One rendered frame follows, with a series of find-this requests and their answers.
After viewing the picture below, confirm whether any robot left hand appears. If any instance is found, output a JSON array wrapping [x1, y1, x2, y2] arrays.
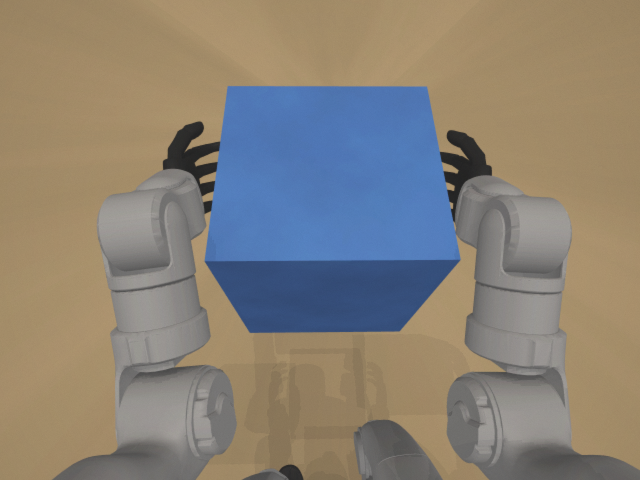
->
[[163, 122, 220, 214]]

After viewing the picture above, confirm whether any left robot shin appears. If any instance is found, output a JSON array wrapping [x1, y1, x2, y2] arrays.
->
[[259, 468, 287, 478]]

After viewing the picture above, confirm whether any robot right upper arm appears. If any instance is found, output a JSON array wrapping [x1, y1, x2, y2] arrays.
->
[[447, 372, 640, 480]]

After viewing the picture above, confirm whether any robot right hand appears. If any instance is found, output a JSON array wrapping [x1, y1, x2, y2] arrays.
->
[[440, 130, 492, 222]]

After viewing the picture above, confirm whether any robot left forearm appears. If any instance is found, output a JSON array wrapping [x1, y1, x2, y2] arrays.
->
[[97, 169, 211, 444]]

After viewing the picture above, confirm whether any robot right forearm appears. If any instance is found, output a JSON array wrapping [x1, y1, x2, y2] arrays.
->
[[455, 175, 572, 440]]

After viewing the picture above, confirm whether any carton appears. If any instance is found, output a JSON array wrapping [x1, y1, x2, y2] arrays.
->
[[205, 86, 461, 333]]

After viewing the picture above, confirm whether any robot left upper arm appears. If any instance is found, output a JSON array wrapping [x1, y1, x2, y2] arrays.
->
[[52, 365, 237, 480]]

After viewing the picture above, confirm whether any right robot thigh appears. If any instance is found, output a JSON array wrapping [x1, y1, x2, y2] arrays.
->
[[354, 420, 443, 480]]

